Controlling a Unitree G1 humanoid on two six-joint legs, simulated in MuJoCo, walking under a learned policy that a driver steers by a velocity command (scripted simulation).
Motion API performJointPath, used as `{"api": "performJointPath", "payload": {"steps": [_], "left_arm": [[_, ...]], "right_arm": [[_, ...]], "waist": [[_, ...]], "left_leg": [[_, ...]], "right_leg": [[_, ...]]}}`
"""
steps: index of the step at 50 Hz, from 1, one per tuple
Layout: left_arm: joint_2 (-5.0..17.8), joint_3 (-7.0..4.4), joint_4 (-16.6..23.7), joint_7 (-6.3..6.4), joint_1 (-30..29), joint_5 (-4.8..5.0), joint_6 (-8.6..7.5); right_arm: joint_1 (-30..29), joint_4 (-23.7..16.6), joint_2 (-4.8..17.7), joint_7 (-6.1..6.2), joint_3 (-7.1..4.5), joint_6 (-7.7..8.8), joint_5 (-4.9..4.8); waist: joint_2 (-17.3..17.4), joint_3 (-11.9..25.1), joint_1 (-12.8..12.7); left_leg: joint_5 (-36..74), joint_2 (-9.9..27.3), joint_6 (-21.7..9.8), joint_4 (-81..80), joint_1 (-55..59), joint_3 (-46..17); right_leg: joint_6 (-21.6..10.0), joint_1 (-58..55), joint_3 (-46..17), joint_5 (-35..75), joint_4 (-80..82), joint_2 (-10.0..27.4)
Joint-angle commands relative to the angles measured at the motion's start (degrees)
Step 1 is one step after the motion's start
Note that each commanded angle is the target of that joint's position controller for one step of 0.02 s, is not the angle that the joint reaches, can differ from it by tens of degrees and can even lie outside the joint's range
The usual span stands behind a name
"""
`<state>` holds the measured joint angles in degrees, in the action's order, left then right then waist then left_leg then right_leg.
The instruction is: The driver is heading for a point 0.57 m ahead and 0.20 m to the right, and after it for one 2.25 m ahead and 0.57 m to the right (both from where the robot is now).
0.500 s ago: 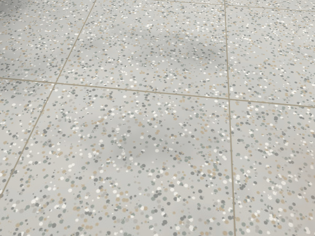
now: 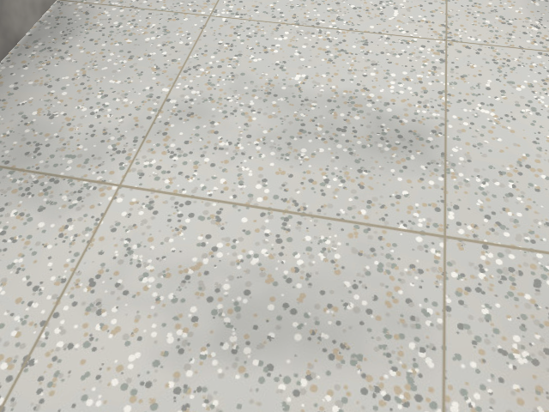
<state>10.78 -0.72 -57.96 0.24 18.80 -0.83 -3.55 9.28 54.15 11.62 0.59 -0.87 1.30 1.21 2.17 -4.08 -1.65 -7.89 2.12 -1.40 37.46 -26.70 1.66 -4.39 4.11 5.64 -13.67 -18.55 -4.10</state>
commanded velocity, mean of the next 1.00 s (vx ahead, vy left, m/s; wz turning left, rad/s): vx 0.39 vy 0.00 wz -0.05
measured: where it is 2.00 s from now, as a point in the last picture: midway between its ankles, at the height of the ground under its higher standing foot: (353, 267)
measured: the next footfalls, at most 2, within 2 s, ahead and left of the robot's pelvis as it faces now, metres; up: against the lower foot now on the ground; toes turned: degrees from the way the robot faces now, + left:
left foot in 0.06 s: +0.14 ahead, +0.10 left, +0.00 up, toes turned +2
right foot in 0.48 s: +0.18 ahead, -0.11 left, +0.00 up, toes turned -4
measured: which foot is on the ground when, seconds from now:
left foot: up 0.00-0.04, down 0.06-0.48, up 0.50-0.92, down 0.94-1.00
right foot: down 0.00-0.08, up 0.10-0.46, down 0.48-0.96, up 0.98-1.00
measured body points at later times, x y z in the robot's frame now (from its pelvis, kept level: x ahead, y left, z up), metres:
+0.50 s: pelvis +0.12 -0.02 +0.00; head +0.12 -0.04 +0.45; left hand +0.20 +0.23 -0.13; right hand +0.12 -0.27 -0.16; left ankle +0.10 +0.10 -0.74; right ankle +0.14 -0.11 -0.75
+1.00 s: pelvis +0.36 +0.00 -0.02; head +0.40 +0.00 +0.43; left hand +0.28 +0.23 -0.17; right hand +0.54 -0.24 -0.13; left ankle +0.46 +0.07 -0.74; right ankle +0.16 -0.10 -0.69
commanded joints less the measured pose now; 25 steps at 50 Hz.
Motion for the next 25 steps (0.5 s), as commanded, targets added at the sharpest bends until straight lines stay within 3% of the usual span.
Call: {"api": "performJointPath", "payload": {"steps": [1, 2, 3, 4, 5, 6, 7, 8, 9, 11, 14, 20, 22, 23, 24, 25], "left_arm": [[7.2, -1.17, 0.8, 0.81, 0.7, 0.18, 0.28], [6.8, -1.04, 0.4, 1.03, 0.4, 0.41, 0.46], [6.7, -1.02, 0.4, 1.07, 2.7, 0.08, 0.42], [4.0, -0.54, -0.1, 0.95, 8.3, -0.12, 0.5], [3.1, -0.48, -1.2, 1.03, 10.0, 0.2, 1.34], [7.4, -1.69, 0.4, 0.89, 3.2, -0.39, 1.89], [7.9, -2.26, 2.1, 0.17, -2.0, -0.99, 2.15], [7.0, -2.31, 2.8, -0.57, -4.0, -0.84, 2.2], [6.1, -2.33, 3.0, -1.08, -4.2, -0.78, 2.04], [4.1, -2.09, 1.1, -1.29, -1.2, -1.27, 1.78], [3.4, -1.97, 1.7, -1.19, -3.2, -1.18, 1.83], [4.2, -1.99, 3.5, -1.03, -6.0, -0.63, 1.66], [3.7, -2.08, 1.9, -0.77, -1.3, -0.64, 1.11], [4.2, -2.33, 0.4, -0.49, 2.9, -0.71, 0.68], [6.8, -2.95, -1.2, 0.11, 8.9, -1.18, 0.03], [12.6, -4.22, -1.7, 0.61, 13.2, -0.92, -0.29]], "right_arm": [[4.8, 0.1, 3.7, 0.93, -0.75, 0.77, 0.08], [6.9, 1.1, 3.6, 1.15, -0.71, 1.36, 0.31], [9.9, 2.1, 6.7, 1.42, -1.42, 2.05, 0.64], [11.7, 2.7, 10.8, 1.3, -2.45, 2.12, 0.51], [15.2, 3.8, 12.6, 0.85, -3.64, 0.99, -1.03], [17.7, 4.2, 11.0, 0.36, -3.57, 0.57, -0.83], [14.5, 3.7, 9.4, 0.2, -3.16, 0.34, -0.27], [10.9, 3.0, 8.2, 0.24, -2.89, 0.25, 0.09], [8.6, 2.6, 7.4, 0.43, -2.8, 0.43, -0.17], [6.5, 2.5, 6.3, 0.5, -2.77, 1.24, -0.57], [8.2, 3.7, 7.2, 0.62, -3.13, 1.99, -0.7], [9.6, 4.5, 9.5, -0.12, -4.21, 1.72, -0.59], [7.7, 4.3, 9.5, -0.29, -4.44, 1.42, -1.03], [6.7, 3.9, 8.4, -0.27, -4.25, 1.35, -0.88], [3.9, 2.4, 5.2, -0.43, -3.43, 1.5, -0.52], [2.4, -0.1, -0.2, -1.07, -1.98, 2.03, -0.93]], "waist": [[-7.1, 3.4, 2.0], [-5.0, 3.4, 3.3], [-1.3, 6.4, 2.9], [5.9, 9.2, 0.0], [11.9, 10.2, 3.2], [10.0, 6.5, 6.6], [6.4, 2.8, 5.8], [5.1, 0.0, 4.0], [4.8, -0.6, 2.1], [3.1, 1.9, 0.3], [3.4, 2.6, 0.7], [3.6, 1.6, 1.6], [1.7, 1.3, -0.9], [-0.1, 1.2, -2.5], [-7.3, 0.6, -4.7], [-20.4, 0.9, -5.3]], "left_leg": [[0.2, -1.1, -1.4, -7.2, 10.0, 0.6], [6.7, -0.6, -2.0, -14.3, 14.9, -0.4], [18.1, 3.7, -2.7, -14.3, 21.5, -4.5], [24.2, 11.0, -6.4, -11.8, 28.3, -11.6], [8.5, 16.5, -14.2, -16.5, 30.9, -22.3], [-10.4, 18.9, -16.9, -23.5, 29.2, -30.1], [-25.2, 17.6, -16.1, -27.6, 24.5, -30.2], [-29.3, 16.0, -14.4, -30.4, 19.4, -27.6], [-27.8, 14.4, -12.4, -32.2, 16.2, -24.6], [-18.8, 10.9, -10.3, -32.4, 14.1, -17.8], [-17.2, 9.8, -10.5, -32.3, 13.6, -13.4], [-23.2, 10.9, -10.9, -31.5, 10.4, -12.7], [-26.6, 9.3, -9.6, -27.6, 5.2, -11.0], [-28.7, 7.2, -8.6, -22.9, 1.2, -9.6], [-26.6, 3.2, -6.5, -11.3, -5.6, -5.0], [-22.4, -4.2, -3.5, 5.9, -15.9, 3.8]], "right_leg": [[-5.3, 1.3, -6.8, 39.8, -3.0, 15.8], [-3.6, 2.5, -6.9, 34.5, -5.7, 14.7], [-1.9, 4.5, -6.7, 22.3, -9.2, 12.4], [-1.4, 10.2, -3.9, -1.8, -14.5, 7.5], [-0.9, 18.3, 0.1, -18.9, -23.0, 1.5], [-0.7, 25.4, -1.8, -26.6, -32.9, 0.9], [-0.9, 28.1, -5.2, -22.7, -37.9, 3.0], [-0.8, 28.2, -6.4, -17.6, -37.7, 4.8], [-0.4, 26.1, -6.6, -13.5, -35.8, 6.0], [0.9, 20.5, -5.1, -8.6, -33.8, 5.8], [2.1, 19.0, -3.4, -6.3, -27.5, 6.0], [2.1, 12.9, -0.5, -4.4, -15.3, 5.3], [1.5, 4.4, 1.1, -1.8, -8.7, 4.0], [1.0, -1.1, 0.0, -4.4, -5.6, 3.8], [-0.5, -6.6, -10.2, -13.7, 2.1, 10.7], [-4.5, -11.2, -32.4, -31.2, 14.2, 24.0]]}}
